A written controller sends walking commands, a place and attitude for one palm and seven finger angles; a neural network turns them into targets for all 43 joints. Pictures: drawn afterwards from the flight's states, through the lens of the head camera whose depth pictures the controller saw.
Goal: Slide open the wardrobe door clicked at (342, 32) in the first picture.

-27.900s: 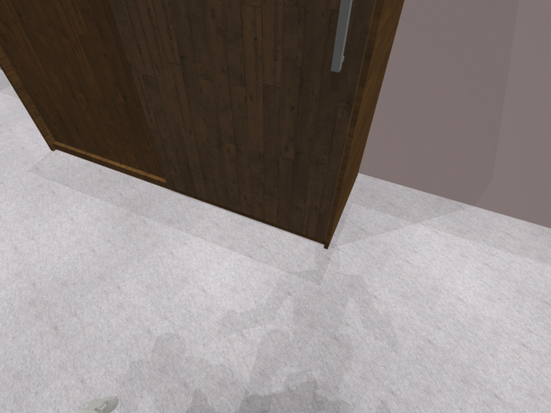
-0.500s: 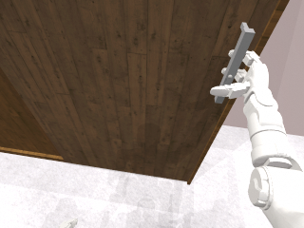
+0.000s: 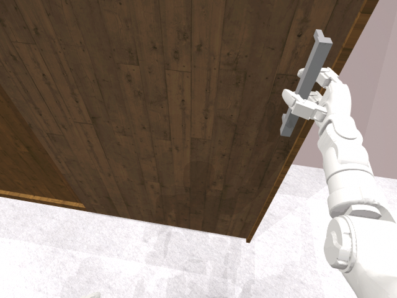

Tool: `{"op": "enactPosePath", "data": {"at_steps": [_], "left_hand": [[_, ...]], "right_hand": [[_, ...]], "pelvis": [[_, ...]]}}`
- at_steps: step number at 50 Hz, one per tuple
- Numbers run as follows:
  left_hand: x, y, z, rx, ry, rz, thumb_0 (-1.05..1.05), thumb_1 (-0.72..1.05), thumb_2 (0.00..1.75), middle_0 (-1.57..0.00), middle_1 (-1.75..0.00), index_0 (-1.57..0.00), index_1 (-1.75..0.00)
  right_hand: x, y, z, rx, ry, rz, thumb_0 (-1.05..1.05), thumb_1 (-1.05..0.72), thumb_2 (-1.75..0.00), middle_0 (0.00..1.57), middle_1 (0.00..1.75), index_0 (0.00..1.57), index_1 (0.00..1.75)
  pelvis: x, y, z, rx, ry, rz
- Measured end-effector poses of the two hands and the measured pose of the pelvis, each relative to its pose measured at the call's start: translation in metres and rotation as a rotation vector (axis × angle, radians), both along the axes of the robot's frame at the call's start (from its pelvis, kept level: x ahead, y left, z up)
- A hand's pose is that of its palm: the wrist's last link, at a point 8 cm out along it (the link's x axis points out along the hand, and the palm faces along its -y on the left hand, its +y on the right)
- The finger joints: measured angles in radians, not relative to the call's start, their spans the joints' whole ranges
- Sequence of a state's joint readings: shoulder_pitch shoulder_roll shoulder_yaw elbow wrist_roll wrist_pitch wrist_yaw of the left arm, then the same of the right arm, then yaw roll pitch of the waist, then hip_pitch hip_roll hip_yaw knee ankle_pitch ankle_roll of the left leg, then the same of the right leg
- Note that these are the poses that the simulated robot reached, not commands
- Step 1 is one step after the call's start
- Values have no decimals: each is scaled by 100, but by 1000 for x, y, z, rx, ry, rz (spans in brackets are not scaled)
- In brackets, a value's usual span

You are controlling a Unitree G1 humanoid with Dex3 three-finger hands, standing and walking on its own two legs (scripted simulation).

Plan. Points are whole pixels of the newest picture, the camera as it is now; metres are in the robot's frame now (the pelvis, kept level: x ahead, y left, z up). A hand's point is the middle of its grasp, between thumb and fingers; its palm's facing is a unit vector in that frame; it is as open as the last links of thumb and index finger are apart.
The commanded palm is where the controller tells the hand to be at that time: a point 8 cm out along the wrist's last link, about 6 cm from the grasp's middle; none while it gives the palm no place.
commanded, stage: grip the handle and tug to test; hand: right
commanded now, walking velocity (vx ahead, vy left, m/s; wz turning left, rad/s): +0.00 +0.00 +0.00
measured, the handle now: (300, 88) +0.51 -0.15 +0.19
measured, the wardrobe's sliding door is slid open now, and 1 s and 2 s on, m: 0.00 0.00 0.00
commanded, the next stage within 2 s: tug the door sideways, standing still in 0.88 s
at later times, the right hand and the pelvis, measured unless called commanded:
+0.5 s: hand (292, 101) +0.46 -0.12 +0.19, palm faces +0.05 +1.00 +0.02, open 5.5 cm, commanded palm +0.43 -0.19 +0.19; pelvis -0.01 +0.01 +0.00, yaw +1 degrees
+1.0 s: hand (292, 103) +0.46 -0.12 +0.19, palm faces +0.04 +1.00 +0.03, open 5.5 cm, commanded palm +0.42 -0.18 +0.19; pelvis +0.02 +0.01 +0.00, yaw +3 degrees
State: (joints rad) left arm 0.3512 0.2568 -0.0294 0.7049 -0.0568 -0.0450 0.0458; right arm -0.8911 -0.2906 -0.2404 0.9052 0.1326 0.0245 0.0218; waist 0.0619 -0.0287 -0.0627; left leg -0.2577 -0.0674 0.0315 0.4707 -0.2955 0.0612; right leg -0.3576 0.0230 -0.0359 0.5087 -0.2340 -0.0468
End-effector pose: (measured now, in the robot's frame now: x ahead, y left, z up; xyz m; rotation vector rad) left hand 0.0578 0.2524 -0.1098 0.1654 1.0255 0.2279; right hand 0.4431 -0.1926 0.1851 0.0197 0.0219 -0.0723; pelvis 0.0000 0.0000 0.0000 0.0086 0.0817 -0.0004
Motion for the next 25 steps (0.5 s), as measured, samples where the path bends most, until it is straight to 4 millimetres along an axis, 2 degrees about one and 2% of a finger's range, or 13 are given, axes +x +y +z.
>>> {"op": "enactPosePath", "data": {"at_steps": [10, 17, 25], "left_hand": [[11, -1, 2, 4, -34, -9, 1, 91, 90, -20, -30, -20, -30], [12, 0, 5, 2, -59, -6, 1, 91, 90, -20, -30, -20, -30], [-2, 6, 2, 6, -32, 10, 1, 91, 90, -20, -30, -20, -30]], "right_hand": [[-5, 15, -1, 30, -3, 43, 1, -65, -82, 43, 138, 43, 138], [-6, 17, 1, 5, 2, 21, 1, -68, -85, 42, 139, 44, 139], [-6, 18, 1, 7, 6, 20, 1, -68, -85, 42, 140, 45, 140]], "pelvis": [[-2, 0, 0, 0, -10, 3], [-6, 3, 0, -1, -15, 9], [-10, 7, 0, -2, -16, 10]]}}
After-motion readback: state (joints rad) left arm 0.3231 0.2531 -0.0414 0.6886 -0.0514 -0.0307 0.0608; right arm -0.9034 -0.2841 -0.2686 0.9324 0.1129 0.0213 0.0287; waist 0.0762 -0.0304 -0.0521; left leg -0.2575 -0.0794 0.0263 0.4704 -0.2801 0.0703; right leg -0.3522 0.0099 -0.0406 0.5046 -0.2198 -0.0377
